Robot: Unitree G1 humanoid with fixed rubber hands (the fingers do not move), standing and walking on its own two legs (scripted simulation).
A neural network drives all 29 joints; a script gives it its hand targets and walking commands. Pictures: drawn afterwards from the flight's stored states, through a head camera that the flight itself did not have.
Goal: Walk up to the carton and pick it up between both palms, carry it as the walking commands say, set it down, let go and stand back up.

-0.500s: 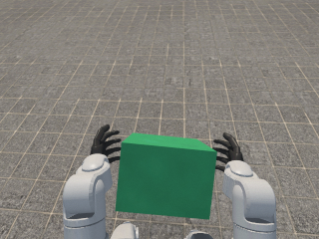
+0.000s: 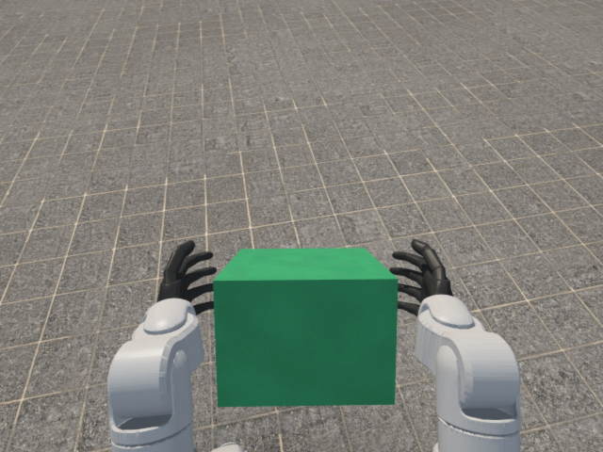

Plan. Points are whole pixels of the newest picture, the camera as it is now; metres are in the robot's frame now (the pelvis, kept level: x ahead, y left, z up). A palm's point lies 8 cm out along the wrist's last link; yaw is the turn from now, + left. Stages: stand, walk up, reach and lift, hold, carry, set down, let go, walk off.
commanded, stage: carry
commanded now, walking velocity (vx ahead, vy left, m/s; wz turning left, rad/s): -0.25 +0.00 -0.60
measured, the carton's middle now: (304, 312) +0.31 +0.02 +0.00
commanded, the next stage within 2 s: none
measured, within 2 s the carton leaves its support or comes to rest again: neither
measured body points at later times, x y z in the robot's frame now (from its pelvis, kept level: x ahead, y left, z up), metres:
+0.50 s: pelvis -0.26 -0.05 +0.02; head -0.24 -0.05 +0.46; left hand +0.05 +0.00 +0.10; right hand -0.06 -0.28 +0.10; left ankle -0.14 +0.06 -0.70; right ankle -0.27 -0.18 -0.66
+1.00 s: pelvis -0.48 +0.01 +0.02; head -0.46 +0.02 +0.47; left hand -0.17 -0.03 +0.09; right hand -0.36 -0.27 +0.10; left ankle -0.38 +0.08 -0.70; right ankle -0.47 -0.14 -0.64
